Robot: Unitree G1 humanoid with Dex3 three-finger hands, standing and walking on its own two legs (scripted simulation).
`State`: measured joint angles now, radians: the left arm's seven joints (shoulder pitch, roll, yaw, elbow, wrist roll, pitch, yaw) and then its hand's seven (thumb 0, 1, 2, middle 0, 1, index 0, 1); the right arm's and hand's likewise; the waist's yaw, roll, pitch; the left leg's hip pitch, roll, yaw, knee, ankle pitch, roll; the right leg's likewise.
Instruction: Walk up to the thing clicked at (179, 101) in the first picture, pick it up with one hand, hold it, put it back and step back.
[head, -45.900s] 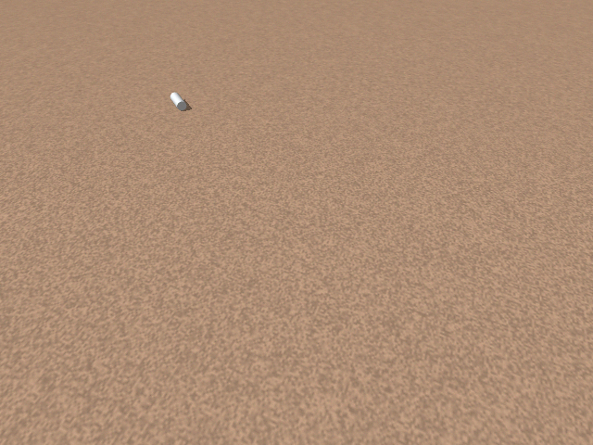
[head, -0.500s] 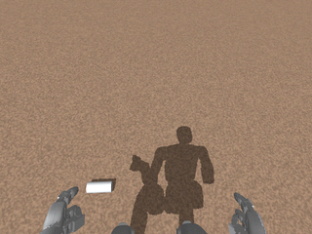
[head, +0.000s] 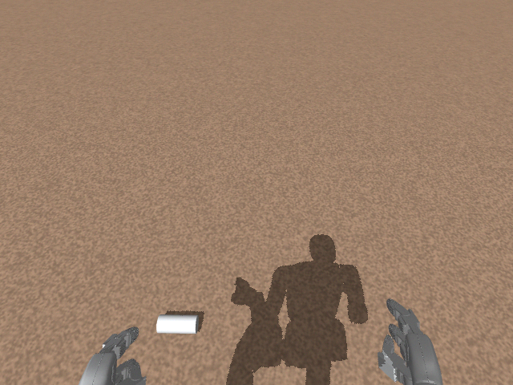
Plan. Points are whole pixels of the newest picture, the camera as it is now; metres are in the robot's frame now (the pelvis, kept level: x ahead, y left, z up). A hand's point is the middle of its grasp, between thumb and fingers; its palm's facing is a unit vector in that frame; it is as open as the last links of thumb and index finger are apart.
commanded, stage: home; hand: left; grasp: from above
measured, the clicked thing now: (178, 324) +0.46 +0.28 -0.68
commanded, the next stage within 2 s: stand in 1.64 s
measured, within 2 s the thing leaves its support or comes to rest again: neither
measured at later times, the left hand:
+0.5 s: hand (141, 381) +0.16 +0.18 -0.05, palm faces +0.03 -0.98 -0.19, open 7.4 cm
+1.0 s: hand (144, 374) +0.17 +0.18 -0.05, palm faces +0.03 -0.98 -0.20, open 7.4 cm
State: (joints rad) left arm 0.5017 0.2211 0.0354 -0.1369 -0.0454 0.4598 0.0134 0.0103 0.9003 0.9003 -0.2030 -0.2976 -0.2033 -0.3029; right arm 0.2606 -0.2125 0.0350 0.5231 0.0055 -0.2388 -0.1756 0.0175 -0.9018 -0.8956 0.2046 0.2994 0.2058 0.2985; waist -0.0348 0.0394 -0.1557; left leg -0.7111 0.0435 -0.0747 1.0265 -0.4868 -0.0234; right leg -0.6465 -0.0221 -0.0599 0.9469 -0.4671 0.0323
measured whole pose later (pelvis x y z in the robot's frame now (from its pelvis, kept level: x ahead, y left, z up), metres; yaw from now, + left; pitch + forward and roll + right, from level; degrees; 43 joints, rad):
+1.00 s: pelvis +0.01 +0.00 +0.00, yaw -1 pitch +10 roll -3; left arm 0.51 0.23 0.03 -0.13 -0.05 0.45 0.02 0.01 0.90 0.90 -0.20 -0.30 -0.20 -0.30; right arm 0.28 -0.21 0.02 0.55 0.01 -0.24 -0.18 0.02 -0.90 -0.90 0.20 0.30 0.21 0.30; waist -0.04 0.04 -0.16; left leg -0.70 0.05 -0.06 1.03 -0.51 -0.02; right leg -0.64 -0.02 -0.05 0.95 -0.48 0.03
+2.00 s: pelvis +0.00 +0.00 +0.03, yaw -1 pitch +1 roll +0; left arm 0.23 0.31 0.04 0.68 0.05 0.07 0.03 0.01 0.90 0.90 -0.21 -0.30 -0.21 -0.30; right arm 0.17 -0.28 -0.05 0.85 -0.05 -0.03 -0.01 0.02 -0.90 -0.90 0.21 0.30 0.21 0.30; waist 0.02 -0.02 0.03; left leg -0.41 0.01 -0.01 0.80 -0.40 0.00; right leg -0.40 -0.06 0.00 0.79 -0.41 0.04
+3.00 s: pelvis -0.01 -0.01 +0.07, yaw -2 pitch -5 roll +0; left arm 0.15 0.31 0.03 1.14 0.03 0.00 0.02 0.00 0.90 0.90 -0.21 -0.30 -0.21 -0.30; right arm 0.16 -0.31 -0.03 1.13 -0.02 0.01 -0.01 0.01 -0.91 -0.90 0.20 0.30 0.20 0.30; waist 0.00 0.01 0.07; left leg -0.12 0.03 0.00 0.38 -0.18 -0.03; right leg -0.11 -0.03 -0.01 0.37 -0.18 0.03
